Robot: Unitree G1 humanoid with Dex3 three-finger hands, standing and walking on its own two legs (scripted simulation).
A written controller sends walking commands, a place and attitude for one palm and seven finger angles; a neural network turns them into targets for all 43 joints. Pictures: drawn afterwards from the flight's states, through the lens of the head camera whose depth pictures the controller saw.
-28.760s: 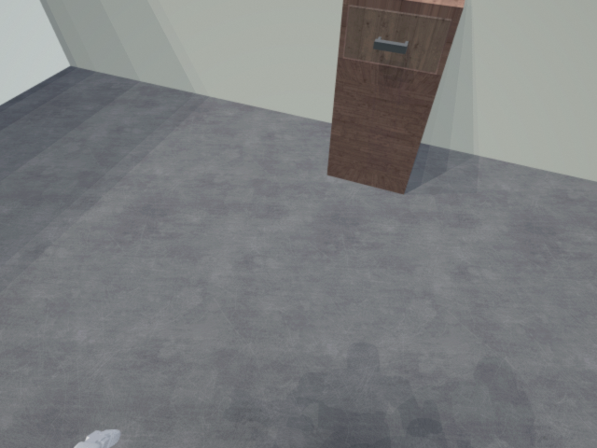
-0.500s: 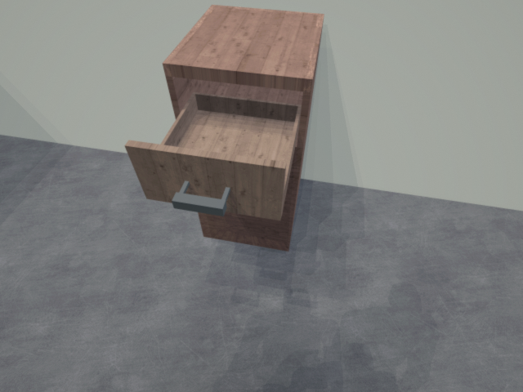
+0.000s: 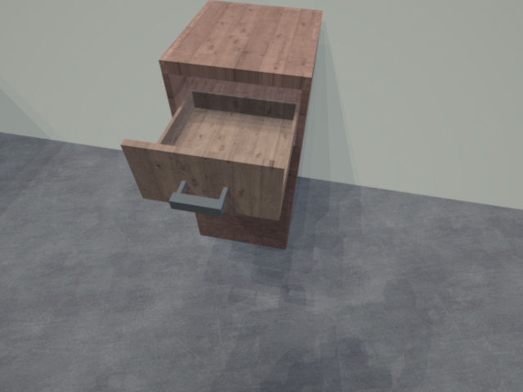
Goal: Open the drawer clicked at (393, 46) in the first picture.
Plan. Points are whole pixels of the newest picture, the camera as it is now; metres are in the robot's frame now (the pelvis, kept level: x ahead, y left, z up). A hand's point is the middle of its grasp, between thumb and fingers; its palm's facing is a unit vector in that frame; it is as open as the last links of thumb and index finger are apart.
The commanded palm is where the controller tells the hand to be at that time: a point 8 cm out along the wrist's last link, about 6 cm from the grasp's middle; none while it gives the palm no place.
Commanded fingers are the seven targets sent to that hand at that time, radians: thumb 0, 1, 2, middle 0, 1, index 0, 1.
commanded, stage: look to check the result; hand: left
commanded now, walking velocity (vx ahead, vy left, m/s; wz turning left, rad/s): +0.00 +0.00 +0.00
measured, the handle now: (200, 196) +0.51 +0.17 -0.07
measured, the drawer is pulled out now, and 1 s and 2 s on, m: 0.29 0.29 0.29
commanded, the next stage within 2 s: stand and wait in 0.36 s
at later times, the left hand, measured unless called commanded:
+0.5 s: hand out of the picture -0.01 +0.14 -0.18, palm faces +0.06 -0.99 -0.16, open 7.4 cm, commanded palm none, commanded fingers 0.00 0.90 0.90 -0.20 -0.30 -0.20 -0.30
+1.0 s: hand out of the picture +0.00 +0.13 -0.18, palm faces +0.06 -0.98 -0.16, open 7.4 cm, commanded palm none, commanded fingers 0.00 0.90 0.90 -0.20 -0.30 -0.20 -0.30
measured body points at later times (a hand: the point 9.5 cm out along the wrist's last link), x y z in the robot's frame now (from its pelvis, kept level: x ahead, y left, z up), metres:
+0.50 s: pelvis +0.01 -0.01 +0.00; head +0.03 -0.01 +0.45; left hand -0.01 +0.19 -0.16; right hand -0.02 -0.20 -0.17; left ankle +0.00 +0.11 -0.74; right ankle +0.01 -0.10 -0.74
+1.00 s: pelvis +0.02 -0.02 +0.00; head +0.04 -0.02 +0.45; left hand -0.01 +0.18 -0.16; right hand -0.02 -0.22 -0.17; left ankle +0.00 +0.11 -0.74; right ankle +0.01 -0.10 -0.74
